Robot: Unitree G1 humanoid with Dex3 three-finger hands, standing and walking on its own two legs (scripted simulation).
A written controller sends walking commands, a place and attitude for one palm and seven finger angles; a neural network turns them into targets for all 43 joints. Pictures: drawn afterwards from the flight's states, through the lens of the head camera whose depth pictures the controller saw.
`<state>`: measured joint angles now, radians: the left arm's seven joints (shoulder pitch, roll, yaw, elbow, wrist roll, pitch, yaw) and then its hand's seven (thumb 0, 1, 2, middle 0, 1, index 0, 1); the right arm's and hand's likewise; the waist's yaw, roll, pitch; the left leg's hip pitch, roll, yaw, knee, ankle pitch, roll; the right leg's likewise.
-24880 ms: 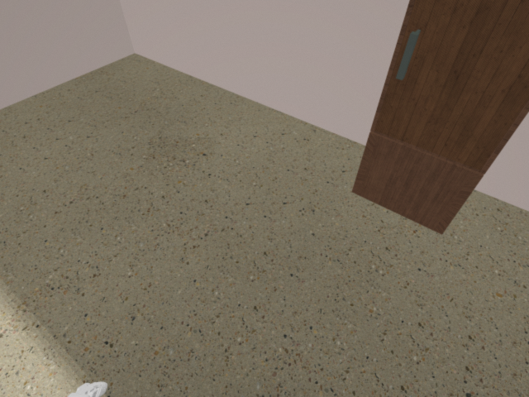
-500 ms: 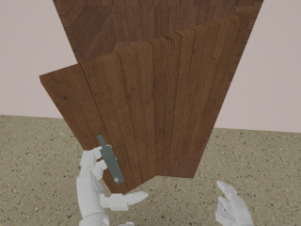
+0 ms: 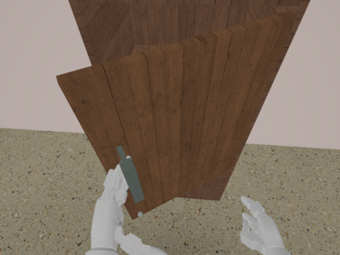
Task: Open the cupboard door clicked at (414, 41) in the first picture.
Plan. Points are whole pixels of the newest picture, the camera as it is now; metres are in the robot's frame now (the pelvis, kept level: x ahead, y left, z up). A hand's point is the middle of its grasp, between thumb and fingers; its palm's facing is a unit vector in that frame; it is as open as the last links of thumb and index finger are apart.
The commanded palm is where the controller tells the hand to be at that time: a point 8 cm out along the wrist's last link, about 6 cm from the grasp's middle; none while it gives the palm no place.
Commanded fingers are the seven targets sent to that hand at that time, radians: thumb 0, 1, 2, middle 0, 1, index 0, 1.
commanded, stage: slide the hand sideways off the handle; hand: left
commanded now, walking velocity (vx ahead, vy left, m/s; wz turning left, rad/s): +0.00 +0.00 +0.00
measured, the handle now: (129, 175) +0.28 +0.11 +0.07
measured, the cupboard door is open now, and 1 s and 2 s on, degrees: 33 36 36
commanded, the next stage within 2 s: draw the hand back to the body in 1.06 s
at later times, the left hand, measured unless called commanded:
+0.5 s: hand (123, 231) +0.17 +0.10 +0.08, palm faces -0.04 -1.00 +0.05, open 15.6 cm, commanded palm +0.12 +0.15 +0.07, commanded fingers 0.00 -0.50 0.30 -0.15 -0.30 -0.15 -0.30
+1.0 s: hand (97, 248) +0.14 +0.14 +0.08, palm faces -0.01 -1.00 +0.02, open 15.9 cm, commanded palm +0.09 +0.19 +0.07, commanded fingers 0.00 -0.50 0.30 -0.15 -0.30 -0.15 -0.30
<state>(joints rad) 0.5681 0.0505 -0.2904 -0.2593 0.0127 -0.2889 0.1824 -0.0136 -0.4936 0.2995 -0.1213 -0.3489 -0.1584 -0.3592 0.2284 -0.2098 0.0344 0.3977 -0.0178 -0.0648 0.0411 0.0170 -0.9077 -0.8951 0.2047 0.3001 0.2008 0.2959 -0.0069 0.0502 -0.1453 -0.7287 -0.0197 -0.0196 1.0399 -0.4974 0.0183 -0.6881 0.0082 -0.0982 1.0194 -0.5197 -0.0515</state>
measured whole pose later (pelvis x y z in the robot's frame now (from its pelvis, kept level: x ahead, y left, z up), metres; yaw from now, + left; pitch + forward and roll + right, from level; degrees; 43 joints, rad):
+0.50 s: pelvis +0.00 +0.02 -0.01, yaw -2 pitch +12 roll -2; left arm 0.75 0.09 -0.26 -0.44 -0.02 -0.31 0.06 -0.02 -0.41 0.34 -0.16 -0.30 -0.20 -0.33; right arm 0.29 -0.19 0.02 0.31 0.01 -0.02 0.02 0.02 -0.91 -0.90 0.20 0.30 0.20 0.30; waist -0.01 0.05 -0.15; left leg -0.80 -0.01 0.01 1.12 -0.53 0.05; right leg -0.76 0.01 -0.07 1.09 -0.54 -0.02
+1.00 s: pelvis -0.01 +0.02 -0.02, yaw -1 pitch +13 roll -3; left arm 0.87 0.14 -0.12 -0.50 -0.12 -0.31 -0.06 -0.02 -0.42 0.34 -0.15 -0.30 -0.15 -0.30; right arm 0.27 -0.19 -0.01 0.31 0.03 -0.01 -0.02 0.02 -0.91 -0.90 0.20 0.30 0.20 0.30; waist 0.01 0.05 -0.17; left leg -0.84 -0.01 -0.01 1.16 -0.54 0.05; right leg -0.79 0.02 -0.09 1.11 -0.54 -0.03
